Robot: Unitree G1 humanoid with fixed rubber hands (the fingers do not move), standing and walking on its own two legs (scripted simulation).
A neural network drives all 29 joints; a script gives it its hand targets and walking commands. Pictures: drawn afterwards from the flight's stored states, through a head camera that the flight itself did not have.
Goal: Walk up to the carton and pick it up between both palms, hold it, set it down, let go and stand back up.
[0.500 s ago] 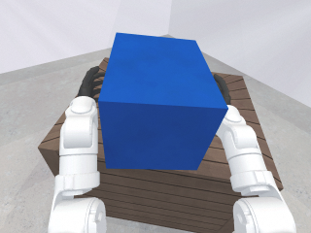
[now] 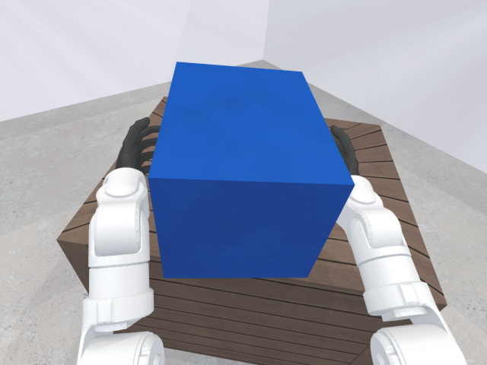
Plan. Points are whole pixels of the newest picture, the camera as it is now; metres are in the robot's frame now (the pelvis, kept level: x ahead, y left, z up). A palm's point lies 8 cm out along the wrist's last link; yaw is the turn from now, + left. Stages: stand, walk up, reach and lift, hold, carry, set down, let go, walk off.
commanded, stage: hold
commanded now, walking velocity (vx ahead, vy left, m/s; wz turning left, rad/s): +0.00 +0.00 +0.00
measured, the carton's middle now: (239, 165) +0.40 +0.00 +0.15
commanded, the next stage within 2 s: set down in 1.36 s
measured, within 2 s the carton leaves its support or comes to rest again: neither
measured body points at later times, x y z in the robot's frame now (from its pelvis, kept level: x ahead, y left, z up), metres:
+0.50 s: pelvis -0.01 +0.00 +0.00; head -0.03 +0.04 +0.45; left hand +0.35 +0.16 +0.17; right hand +0.34 -0.16 +0.17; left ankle +0.03 +0.11 -0.75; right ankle +0.00 -0.10 -0.75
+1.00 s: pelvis -0.02 +0.00 +0.00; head -0.03 +0.04 +0.45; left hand +0.36 +0.17 +0.16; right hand +0.35 -0.16 +0.16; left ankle +0.03 +0.11 -0.75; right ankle +0.00 -0.10 -0.75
